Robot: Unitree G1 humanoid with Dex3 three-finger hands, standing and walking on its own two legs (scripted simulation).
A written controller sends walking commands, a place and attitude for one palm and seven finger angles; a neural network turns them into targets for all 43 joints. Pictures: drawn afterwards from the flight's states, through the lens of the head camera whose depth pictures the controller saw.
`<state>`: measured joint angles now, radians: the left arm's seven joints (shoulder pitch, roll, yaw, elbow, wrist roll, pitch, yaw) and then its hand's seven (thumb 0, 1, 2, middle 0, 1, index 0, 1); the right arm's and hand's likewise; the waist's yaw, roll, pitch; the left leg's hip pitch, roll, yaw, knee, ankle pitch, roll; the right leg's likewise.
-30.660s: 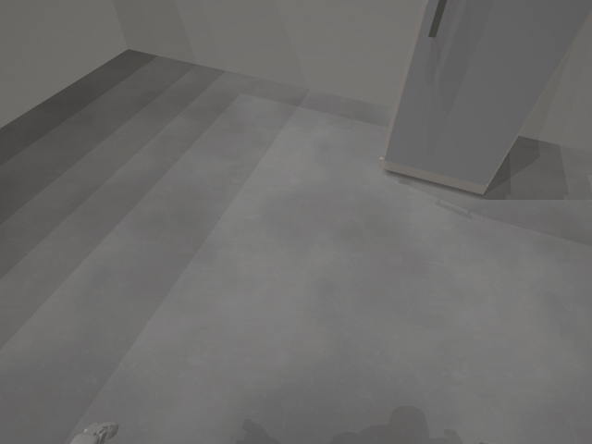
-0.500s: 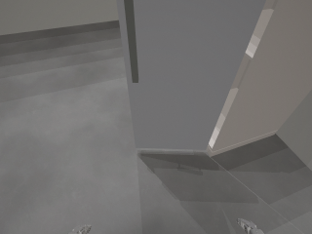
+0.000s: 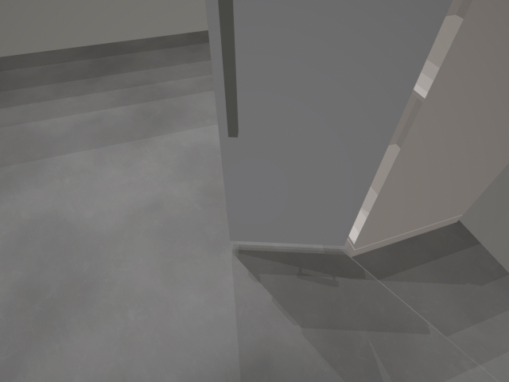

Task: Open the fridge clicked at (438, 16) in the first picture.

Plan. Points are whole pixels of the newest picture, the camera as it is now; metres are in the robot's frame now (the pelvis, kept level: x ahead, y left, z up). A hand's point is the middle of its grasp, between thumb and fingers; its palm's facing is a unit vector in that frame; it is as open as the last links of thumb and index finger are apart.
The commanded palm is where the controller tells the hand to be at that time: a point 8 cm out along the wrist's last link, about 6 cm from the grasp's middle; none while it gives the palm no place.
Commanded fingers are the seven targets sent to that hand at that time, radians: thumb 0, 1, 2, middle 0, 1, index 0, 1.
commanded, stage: let the arm hang, fingers relaxed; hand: left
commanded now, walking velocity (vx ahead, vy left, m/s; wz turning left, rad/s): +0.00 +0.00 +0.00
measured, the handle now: (230, 55) +0.73 +0.10 +0.15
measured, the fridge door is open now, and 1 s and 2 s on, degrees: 68 68 68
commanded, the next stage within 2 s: look to check the result in 0.34 s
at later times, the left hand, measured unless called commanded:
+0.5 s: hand out of the picture +0.02 +0.19 -0.18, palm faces -0.02 -0.98 -0.20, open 7.3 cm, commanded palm none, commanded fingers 0.00 0.90 0.90 -0.20 -0.30 -0.20 -0.30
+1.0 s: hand out of the picture +0.04 +0.21 -0.17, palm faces -0.02 -0.97 -0.24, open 7.3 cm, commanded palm none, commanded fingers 0.00 0.90 0.90 -0.20 -0.30 -0.20 -0.30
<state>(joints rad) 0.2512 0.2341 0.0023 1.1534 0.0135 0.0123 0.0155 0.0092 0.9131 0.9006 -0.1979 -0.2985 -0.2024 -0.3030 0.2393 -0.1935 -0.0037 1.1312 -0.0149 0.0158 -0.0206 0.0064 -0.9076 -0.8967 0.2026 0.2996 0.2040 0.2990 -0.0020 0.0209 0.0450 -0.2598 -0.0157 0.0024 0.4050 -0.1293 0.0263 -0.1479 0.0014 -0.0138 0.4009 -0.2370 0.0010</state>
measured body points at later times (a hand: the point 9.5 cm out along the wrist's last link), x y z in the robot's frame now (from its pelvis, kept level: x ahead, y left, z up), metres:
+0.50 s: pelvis +0.01 +0.01 +0.00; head +0.02 +0.01 +0.45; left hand +0.03 +0.24 -0.16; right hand +0.03 -0.23 -0.15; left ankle +0.06 +0.10 -0.74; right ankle -0.01 -0.12 -0.74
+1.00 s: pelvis +0.01 +0.00 +0.00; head +0.03 +0.01 +0.45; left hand +0.04 +0.26 -0.15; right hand +0.05 -0.25 -0.15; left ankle +0.06 +0.10 -0.74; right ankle -0.01 -0.12 -0.74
